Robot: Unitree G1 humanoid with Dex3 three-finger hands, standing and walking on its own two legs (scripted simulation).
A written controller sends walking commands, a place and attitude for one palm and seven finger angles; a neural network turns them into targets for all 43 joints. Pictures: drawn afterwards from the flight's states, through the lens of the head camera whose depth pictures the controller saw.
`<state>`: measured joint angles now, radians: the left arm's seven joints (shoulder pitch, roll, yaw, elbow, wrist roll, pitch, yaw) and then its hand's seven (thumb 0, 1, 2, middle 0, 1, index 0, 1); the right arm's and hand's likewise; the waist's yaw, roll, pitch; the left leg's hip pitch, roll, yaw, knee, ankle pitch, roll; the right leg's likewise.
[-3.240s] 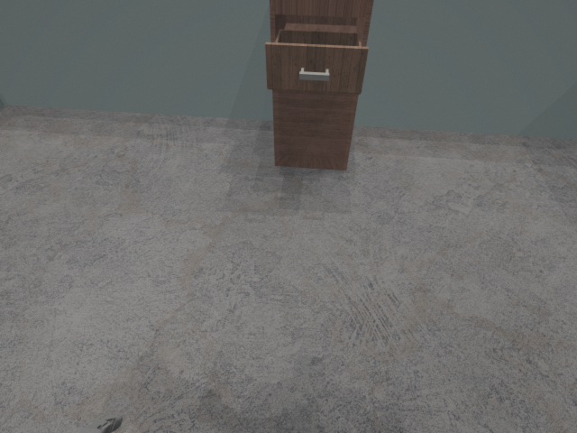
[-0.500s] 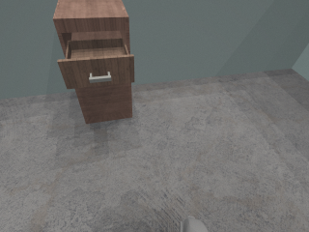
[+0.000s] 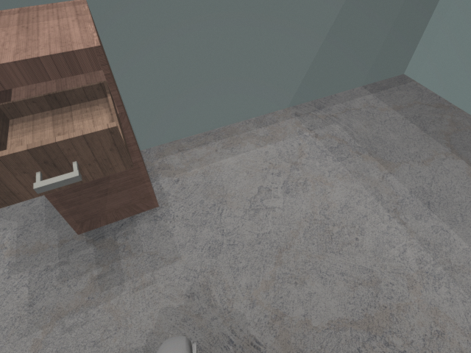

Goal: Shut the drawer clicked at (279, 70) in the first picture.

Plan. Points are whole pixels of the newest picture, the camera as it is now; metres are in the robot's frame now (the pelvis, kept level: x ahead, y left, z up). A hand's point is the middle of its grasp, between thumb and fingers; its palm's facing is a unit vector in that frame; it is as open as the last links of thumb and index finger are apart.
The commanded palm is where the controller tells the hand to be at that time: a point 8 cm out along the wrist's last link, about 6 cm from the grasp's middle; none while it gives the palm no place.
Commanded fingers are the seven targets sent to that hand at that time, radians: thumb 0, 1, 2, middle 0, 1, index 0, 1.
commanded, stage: turn to face it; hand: left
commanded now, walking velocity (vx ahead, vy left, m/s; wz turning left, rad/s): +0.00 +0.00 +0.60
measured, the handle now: (57, 176) +0.53 +0.47 -0.08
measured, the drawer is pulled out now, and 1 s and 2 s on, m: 0.30 0.30 0.30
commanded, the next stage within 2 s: take the last steps up to it in 0.86 s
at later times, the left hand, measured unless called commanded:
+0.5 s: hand out of the picture +0.10 +0.25 -0.18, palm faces +0.29 -0.94 -0.19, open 7.3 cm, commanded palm none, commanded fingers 0.00 0.90 0.90 -0.20 -0.30 -0.20 -0.30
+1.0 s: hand out of the picture +0.12 +0.18 -0.14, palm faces +0.41 -0.87 -0.26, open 7.3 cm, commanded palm none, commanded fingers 0.00 0.90 0.90 -0.20 -0.30 -0.20 -0.30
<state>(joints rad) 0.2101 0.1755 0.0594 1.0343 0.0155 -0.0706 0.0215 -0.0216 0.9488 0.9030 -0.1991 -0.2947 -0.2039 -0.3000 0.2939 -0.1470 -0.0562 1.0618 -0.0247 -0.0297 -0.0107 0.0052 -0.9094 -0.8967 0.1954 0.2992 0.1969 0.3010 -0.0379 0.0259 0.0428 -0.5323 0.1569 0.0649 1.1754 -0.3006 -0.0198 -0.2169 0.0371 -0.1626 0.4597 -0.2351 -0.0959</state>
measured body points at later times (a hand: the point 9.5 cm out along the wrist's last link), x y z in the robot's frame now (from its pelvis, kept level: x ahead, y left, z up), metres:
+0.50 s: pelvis +0.11 +0.06 +0.00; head +0.13 +0.09 +0.44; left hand +0.09 +0.30 -0.17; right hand +0.24 -0.16 -0.14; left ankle +0.17 +0.13 -0.74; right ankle +0.13 -0.11 -0.66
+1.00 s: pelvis +0.12 -0.02 +0.00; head +0.15 -0.04 +0.45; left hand +0.10 +0.23 -0.12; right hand +0.25 -0.23 -0.16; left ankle +0.08 +0.11 -0.66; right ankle +0.16 -0.10 -0.74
